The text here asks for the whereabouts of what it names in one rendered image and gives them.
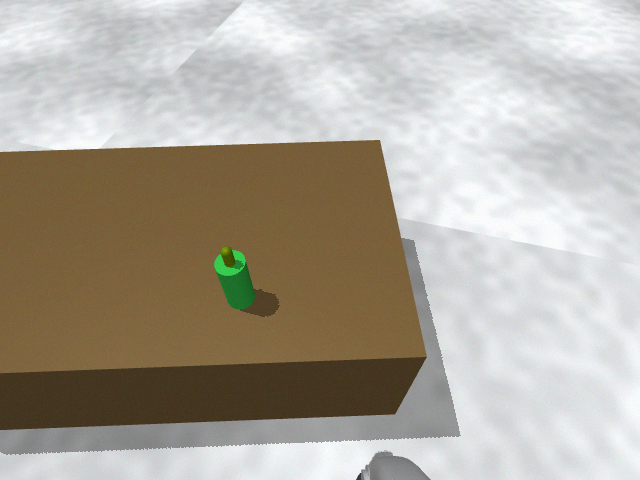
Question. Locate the bottle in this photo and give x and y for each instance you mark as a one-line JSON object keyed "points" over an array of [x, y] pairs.
{"points": [[233, 274]]}

